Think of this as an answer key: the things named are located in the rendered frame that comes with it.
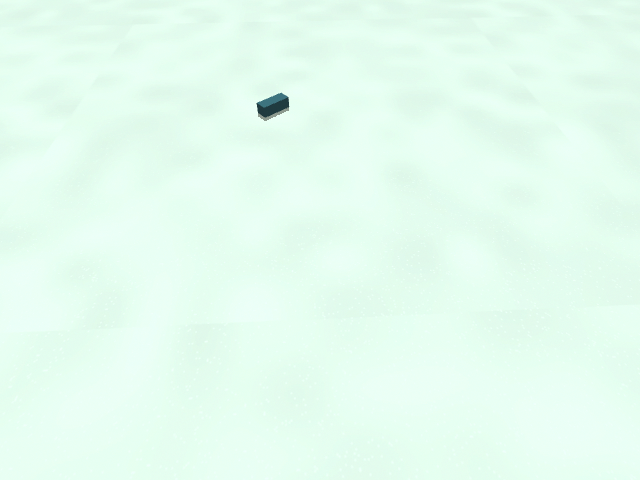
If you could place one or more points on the carton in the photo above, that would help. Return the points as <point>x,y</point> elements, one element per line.
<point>273,105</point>

